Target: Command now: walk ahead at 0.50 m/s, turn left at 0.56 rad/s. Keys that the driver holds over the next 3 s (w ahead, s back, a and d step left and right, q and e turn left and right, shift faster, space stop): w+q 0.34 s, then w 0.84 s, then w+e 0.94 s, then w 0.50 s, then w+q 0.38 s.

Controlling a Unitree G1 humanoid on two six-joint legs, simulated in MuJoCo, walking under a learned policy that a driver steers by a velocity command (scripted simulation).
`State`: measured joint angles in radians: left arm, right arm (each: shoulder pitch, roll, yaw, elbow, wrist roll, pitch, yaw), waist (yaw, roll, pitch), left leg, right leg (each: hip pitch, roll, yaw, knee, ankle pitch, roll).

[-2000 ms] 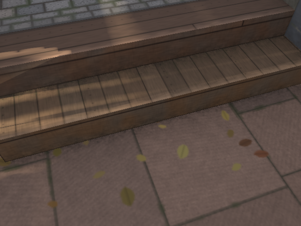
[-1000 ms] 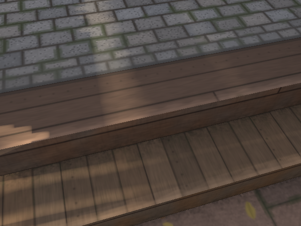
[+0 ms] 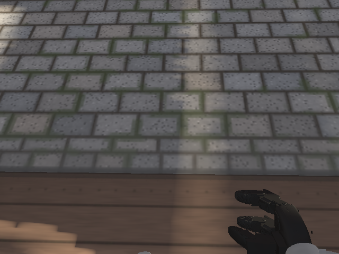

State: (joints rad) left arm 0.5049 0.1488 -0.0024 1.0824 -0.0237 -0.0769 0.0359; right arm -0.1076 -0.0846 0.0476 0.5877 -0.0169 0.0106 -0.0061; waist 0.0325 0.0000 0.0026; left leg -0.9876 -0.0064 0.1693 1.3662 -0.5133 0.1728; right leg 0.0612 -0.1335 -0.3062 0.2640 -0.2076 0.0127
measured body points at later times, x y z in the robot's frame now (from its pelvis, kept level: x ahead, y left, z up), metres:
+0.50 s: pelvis +0.31 +0.02 +0.19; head +0.35 +0.06 +0.63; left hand +0.57 +0.19 +0.15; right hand +0.26 -0.23 +0.06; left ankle +0.14 +0.06 -0.56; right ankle +0.46 -0.03 -0.41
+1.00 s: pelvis +0.63 +0.12 +0.31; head +0.66 +0.13 +0.76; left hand +0.51 +0.35 +0.18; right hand +0.91 +0.00 +0.24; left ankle +0.70 +0.21 -0.41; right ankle +0.47 -0.03 -0.39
